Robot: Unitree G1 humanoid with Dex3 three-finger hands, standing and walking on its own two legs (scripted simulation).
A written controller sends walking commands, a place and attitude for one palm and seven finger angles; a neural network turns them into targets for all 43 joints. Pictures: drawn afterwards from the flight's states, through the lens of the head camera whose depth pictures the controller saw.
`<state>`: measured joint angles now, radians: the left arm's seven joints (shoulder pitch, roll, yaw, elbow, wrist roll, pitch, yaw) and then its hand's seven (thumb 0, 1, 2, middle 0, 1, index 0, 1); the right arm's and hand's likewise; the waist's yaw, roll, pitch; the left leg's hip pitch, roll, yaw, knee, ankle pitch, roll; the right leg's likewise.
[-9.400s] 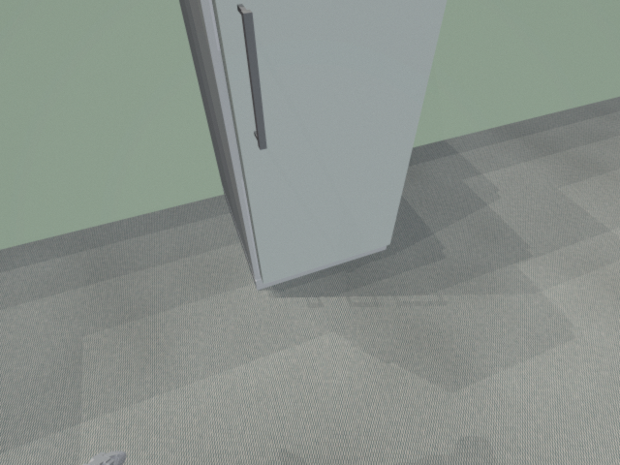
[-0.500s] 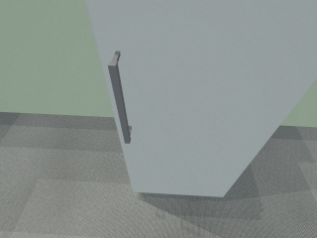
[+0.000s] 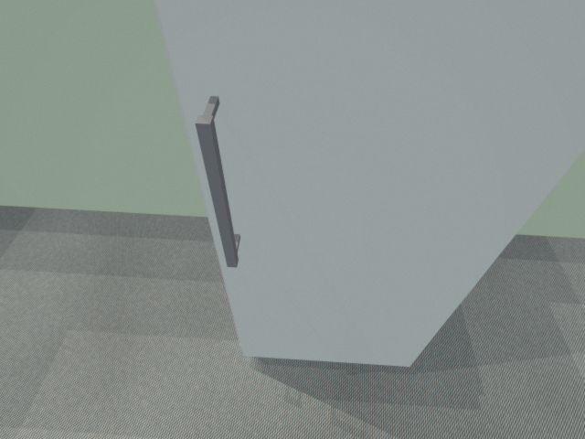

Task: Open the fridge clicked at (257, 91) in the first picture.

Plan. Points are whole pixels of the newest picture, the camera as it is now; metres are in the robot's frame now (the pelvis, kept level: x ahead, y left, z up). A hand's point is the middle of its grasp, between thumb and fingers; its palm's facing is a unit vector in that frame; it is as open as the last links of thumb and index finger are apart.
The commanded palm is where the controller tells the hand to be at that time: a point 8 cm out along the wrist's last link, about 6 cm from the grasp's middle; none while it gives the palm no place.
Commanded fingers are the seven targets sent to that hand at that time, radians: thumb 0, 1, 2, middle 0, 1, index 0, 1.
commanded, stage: raise the hand to about handle height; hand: left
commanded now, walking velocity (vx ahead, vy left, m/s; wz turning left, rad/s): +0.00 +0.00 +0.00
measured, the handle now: (224, 196) +0.43 +0.13 +0.09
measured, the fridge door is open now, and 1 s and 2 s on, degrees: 0 0 0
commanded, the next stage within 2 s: none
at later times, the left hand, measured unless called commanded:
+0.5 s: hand (180, 428) +0.14 +0.15 -0.03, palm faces +0.04 -1.00 +0.01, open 8.7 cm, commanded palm +0.12 +0.23 -0.02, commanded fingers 0.00 0.36 0.67 -0.24 -0.64 -0.24 -0.64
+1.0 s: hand (125, 370) +0.19 +0.22 +0.03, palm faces +0.03 -1.00 -0.06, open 11.8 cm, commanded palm +0.15 +0.27 +0.05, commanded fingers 0.00 -0.22 0.42 -0.28 -1.02 -0.28 -1.02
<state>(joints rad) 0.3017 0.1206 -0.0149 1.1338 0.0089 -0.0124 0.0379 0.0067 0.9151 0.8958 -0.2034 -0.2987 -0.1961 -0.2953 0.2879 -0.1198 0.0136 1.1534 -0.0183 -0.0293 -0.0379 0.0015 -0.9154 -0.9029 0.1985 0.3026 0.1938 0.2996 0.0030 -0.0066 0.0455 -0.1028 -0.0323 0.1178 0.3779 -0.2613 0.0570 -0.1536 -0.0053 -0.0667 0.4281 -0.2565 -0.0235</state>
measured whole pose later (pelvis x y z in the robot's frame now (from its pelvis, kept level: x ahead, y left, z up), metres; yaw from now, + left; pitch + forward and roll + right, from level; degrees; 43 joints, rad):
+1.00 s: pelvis -0.03 -0.01 -0.04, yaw +2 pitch +7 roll -1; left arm 0.29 0.30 0.30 0.08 -0.35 -0.29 -0.38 0.00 0.00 0.51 -0.27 -0.88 -0.26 -0.87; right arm 0.30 -0.27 0.02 0.63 0.04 -0.28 -0.06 0.01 -0.90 -0.90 0.20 0.30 0.20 0.30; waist -0.01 0.03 -0.06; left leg -0.52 0.01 0.06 0.80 -0.40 0.04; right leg -0.52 0.00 -0.13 0.76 -0.37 -0.05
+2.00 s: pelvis -0.03 +0.00 -0.01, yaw +3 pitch +0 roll -1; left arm -0.04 0.44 0.45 0.22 -0.34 -0.02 -0.49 -0.02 -0.50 0.30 -0.31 -1.20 -0.30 -1.20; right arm 0.25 -0.28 0.06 0.62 0.06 -0.25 -0.08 0.01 -0.90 -0.90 0.20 0.30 0.20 0.30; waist 0.03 0.04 -0.02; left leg -0.25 -0.02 0.07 0.54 -0.29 0.06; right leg -0.24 0.00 -0.11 0.50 -0.26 -0.03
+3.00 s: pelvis -0.03 -0.01 -0.01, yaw +2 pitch +2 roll +0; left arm -0.20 0.40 0.37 0.37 -0.30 -0.04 -0.41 -0.02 -0.50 0.30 -0.31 -1.20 -0.30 -1.20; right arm 0.26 -0.27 0.05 0.64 0.07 -0.22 -0.10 0.01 -0.90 -0.90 0.20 0.30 0.20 0.30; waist 0.00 0.04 -0.03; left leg -0.29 -0.01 0.08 0.56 -0.30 0.04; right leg -0.30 0.01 -0.10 0.54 -0.27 -0.04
